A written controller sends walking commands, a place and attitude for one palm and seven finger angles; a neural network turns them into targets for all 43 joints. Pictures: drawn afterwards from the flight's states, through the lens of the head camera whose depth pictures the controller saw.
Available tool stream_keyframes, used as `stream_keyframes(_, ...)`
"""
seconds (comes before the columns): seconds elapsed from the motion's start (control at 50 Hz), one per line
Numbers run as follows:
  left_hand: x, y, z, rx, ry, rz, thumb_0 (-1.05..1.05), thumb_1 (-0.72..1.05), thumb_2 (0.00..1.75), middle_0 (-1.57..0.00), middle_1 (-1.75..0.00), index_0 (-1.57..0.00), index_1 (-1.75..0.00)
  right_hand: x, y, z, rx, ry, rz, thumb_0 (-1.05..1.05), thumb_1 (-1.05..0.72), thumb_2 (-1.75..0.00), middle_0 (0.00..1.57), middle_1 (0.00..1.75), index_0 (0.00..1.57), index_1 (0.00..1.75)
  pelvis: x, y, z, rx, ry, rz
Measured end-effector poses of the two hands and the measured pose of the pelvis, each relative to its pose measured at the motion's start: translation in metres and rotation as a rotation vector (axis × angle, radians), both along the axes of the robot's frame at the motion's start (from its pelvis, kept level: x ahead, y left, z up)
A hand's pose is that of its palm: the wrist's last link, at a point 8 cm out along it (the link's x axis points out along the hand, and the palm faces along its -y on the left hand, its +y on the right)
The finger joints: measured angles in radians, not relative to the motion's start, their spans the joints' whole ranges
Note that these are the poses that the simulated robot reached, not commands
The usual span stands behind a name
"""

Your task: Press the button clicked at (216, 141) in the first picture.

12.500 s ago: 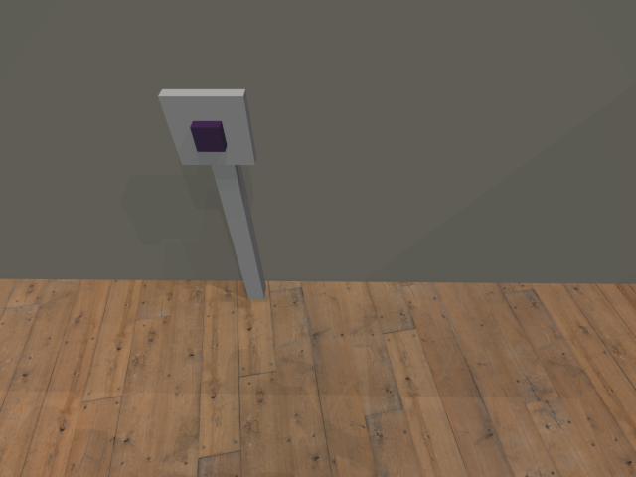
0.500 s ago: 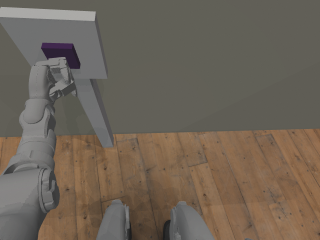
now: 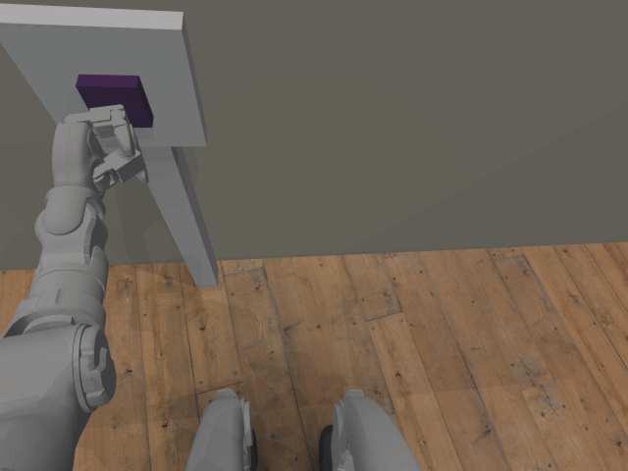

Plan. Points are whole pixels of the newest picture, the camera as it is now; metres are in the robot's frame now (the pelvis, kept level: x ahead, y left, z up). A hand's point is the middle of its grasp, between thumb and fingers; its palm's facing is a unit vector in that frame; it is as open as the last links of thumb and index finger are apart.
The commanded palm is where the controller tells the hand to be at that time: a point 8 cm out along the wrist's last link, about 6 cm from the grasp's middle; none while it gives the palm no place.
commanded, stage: pull the fist back off the button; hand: left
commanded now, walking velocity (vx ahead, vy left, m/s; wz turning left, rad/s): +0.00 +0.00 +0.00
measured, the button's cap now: (118, 98) +0.55 +0.22 +0.09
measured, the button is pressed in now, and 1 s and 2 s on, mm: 6 0 0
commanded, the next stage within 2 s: draw the hand back to the body in 0.78 s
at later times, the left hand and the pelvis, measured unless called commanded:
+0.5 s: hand (140, 192) +0.44 +0.19 +0.06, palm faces +0.05 -1.00 -0.02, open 3.1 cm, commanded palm +0.40 +0.23 +0.06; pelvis +0.05 +0.00 +0.03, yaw -1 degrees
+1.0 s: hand (131, 215) +0.39 +0.18 +0.08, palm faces +0.04 -1.00 -0.04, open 3.1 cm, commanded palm +0.36 +0.24 +0.09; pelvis +0.05 -0.01 +0.03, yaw +1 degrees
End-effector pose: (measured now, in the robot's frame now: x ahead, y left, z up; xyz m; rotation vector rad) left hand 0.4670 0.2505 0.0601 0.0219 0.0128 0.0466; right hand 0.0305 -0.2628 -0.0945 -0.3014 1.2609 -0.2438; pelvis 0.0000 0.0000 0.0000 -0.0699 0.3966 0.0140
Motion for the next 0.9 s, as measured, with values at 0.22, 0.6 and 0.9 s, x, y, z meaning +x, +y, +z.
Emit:
stream_keyframes(0.22, -0.011, -0.003, 0.0, -0.002, -0.005, 0.002, -0.01, 0.83, 0.92, -1.3, -1.5, -1.3, -1.5, 0.026, 0.008, 0.007, 0.037, -0.023, -0.011, 0.01, -0.9, -0.9, 0.21, 0.3, 0.21, 0.3, 0.018, 0.004, 0.012, 0.011, -0.018, -0.014)
stream_keyframes(0.6, -0.074, -0.013, -0.001, -0.002, -0.006, 0.013, 0.01, 0.9, 0.9, -1.3, -1.5, -1.3, -1.5, 0.138, 0.012, 0.028, 0.089, -0.215, 0.064, 0.01, -0.91, -0.9, 0.21, 0.3, 0.21, 0.3, 0.056, 0.0, 0.031, 0.03, -0.058, -0.014)
stream_keyframes(0.9, -0.089, -0.014, 0.005, 0.008, -0.03, 0.009, 0.02, 0.9, 0.9, -1.3, -1.5, -1.3, -1.5, 0.162, 0.007, 0.024, 0.086, -0.294, 0.108, 0.01, -0.91, -0.9, 0.21, 0.3, 0.21, 0.3, 0.05, -0.012, 0.025, 0.036, -0.073, 0.001)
